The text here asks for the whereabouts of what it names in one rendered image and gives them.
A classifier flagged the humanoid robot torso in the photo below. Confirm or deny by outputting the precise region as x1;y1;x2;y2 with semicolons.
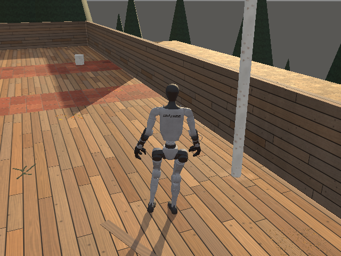
159;105;184;160

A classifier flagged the robot right upper arm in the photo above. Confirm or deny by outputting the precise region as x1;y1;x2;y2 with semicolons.
183;107;197;137

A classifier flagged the robot left upper arm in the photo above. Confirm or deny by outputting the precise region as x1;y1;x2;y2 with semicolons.
144;107;161;136

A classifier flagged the left robot forearm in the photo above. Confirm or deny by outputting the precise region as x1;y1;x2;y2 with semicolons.
136;128;149;149

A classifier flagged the left robot hand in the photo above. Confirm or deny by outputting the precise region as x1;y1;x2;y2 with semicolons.
134;146;146;160

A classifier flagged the right robot forearm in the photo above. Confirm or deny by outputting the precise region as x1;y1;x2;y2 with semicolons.
191;129;200;147

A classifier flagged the right robot shin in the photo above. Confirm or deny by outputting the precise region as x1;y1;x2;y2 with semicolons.
171;174;181;207

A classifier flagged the right robot hand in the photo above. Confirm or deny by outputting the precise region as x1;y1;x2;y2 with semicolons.
189;146;201;157

